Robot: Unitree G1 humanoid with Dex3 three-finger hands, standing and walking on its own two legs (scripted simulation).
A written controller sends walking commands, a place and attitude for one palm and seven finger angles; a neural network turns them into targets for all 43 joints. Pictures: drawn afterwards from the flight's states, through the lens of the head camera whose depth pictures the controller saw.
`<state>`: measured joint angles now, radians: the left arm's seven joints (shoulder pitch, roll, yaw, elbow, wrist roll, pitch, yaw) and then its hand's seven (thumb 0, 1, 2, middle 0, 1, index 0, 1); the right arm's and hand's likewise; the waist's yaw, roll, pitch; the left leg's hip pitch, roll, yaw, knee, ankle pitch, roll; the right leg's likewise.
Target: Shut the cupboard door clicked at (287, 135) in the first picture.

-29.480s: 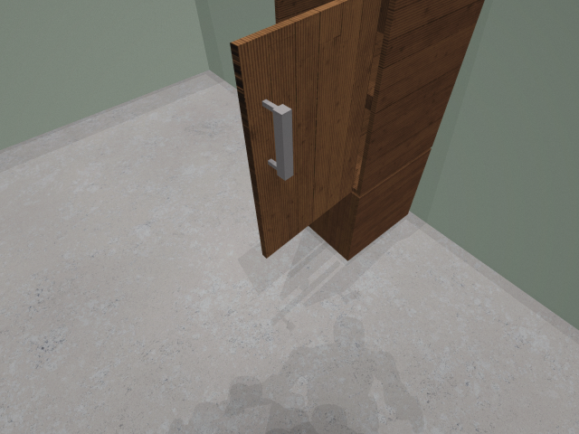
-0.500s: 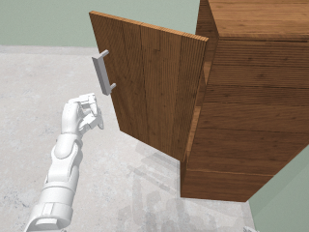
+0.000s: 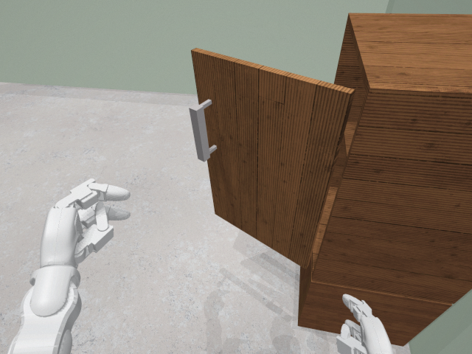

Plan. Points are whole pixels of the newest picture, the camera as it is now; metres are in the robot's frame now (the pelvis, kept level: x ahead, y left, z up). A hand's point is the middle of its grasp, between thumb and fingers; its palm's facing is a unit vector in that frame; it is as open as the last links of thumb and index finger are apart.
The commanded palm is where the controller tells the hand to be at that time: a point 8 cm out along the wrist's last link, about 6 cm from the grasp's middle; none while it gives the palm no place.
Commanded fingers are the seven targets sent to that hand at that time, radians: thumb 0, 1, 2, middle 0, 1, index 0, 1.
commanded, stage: draw the hand back to the body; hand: left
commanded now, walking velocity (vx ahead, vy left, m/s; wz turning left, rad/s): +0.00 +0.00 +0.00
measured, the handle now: (205, 130) +0.63 +0.15 +0.05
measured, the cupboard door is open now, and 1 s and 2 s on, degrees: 64 64 64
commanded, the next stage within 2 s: step back with the hand held close in 0.64 s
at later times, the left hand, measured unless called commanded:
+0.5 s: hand (55, 260) +0.19 +0.27 +0.14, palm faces +0.48 -0.79 -0.38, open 7.3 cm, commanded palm +0.14 +0.30 +0.17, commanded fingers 0.00 0.90 0.90 -0.20 -0.30 -0.20 -0.30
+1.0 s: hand (61, 254) +0.20 +0.26 +0.14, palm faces +0.37 -0.80 -0.48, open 7.4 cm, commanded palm +0.14 +0.31 +0.17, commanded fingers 0.00 0.90 0.90 -0.20 -0.30 -0.20 -0.30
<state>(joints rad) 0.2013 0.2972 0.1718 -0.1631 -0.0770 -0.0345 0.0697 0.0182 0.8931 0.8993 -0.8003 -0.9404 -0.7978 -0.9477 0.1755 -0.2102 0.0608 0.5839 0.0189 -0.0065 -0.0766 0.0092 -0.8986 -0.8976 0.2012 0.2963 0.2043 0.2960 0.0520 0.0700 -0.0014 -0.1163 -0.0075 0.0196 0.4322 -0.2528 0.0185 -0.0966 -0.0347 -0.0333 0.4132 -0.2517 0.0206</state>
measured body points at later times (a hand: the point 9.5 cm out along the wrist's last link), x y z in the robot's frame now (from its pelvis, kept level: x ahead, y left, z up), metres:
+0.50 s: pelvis +0.00 +0.00 +0.00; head -0.01 -0.03 +0.45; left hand +0.16 +0.31 +0.16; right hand +0.20 -0.22 -0.09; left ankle -0.01 +0.11 -0.74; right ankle -0.01 -0.13 -0.74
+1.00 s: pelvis +0.00 +0.01 +0.00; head +0.01 -0.01 +0.45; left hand +0.17 +0.30 +0.17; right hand +0.18 -0.24 -0.09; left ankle -0.01 +0.11 -0.74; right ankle -0.01 -0.13 -0.74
